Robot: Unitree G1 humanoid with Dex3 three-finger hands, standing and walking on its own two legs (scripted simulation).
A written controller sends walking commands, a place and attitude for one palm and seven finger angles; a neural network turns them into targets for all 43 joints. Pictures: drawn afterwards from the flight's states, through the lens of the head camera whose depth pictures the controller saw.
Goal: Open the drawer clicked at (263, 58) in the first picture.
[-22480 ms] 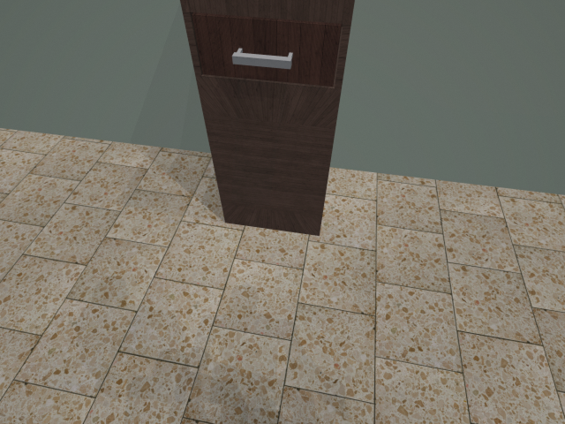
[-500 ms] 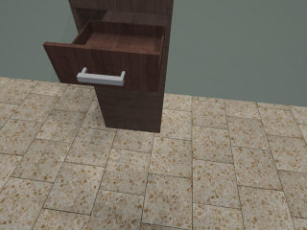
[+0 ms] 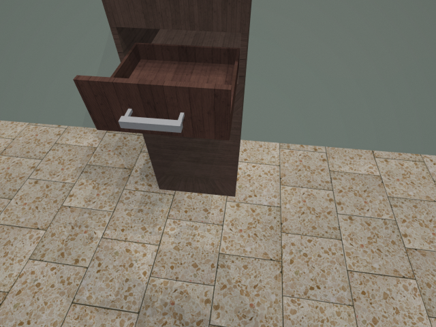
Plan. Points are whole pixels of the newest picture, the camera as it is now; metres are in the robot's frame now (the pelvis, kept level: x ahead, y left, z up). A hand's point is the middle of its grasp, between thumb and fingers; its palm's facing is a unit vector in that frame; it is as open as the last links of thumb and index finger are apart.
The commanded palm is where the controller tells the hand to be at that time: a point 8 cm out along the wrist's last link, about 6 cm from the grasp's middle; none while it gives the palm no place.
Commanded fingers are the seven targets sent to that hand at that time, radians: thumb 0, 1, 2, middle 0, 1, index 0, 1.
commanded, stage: let the arm hang, fingers relaxed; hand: left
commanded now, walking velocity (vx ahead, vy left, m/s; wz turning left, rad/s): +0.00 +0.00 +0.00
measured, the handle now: (153, 119) +0.58 +0.20 +0.04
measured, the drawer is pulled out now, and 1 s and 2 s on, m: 0.30 0.30 0.30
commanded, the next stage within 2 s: look to check the result in 0.28 s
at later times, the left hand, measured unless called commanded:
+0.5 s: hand out of the picture +0.02 +0.18 -0.17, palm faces +0.01 -0.97 -0.22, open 7.3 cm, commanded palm none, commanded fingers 0.00 0.90 0.90 -0.20 -0.30 -0.20 -0.30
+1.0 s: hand out of the picture +0.05 +0.18 -0.17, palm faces +0.00 -0.97 -0.25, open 7.3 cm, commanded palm none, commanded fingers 0.00 0.90 0.90 -0.20 -0.30 -0.20 -0.30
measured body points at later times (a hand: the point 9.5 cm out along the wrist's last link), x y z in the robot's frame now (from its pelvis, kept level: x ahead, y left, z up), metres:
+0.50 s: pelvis +0.01 -0.01 +0.00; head +0.04 -0.01 +0.45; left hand +0.02 +0.23 -0.15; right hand +0.01 -0.23 -0.16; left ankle +0.04 +0.11 -0.74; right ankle +0.01 -0.12 -0.74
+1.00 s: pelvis +0.02 -0.01 +0.00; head +0.05 -0.02 +0.45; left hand +0.06 +0.23 -0.15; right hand +0.05 -0.25 -0.16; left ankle +0.04 +0.11 -0.74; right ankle +0.01 -0.12 -0.74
